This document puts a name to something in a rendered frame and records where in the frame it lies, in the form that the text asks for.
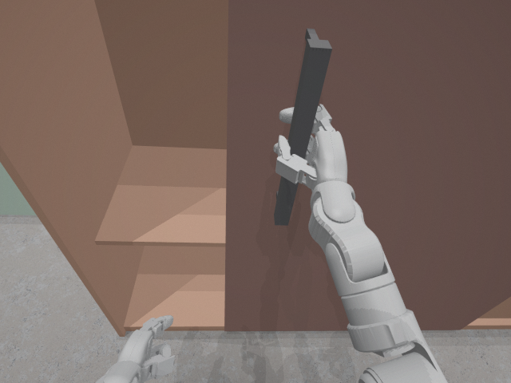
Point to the right robot upper arm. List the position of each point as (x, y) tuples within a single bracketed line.
[(409, 368)]

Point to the right robot hand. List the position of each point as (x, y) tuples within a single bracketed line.
[(325, 153)]

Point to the left robot hand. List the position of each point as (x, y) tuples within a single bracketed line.
[(155, 362)]

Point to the robot left forearm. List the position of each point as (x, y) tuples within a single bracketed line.
[(122, 372)]

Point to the robot right forearm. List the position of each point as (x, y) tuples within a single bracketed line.
[(379, 322)]

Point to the handle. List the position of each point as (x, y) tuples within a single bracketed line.
[(314, 68)]

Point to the wardrobe door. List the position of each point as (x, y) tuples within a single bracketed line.
[(503, 310), (420, 91)]

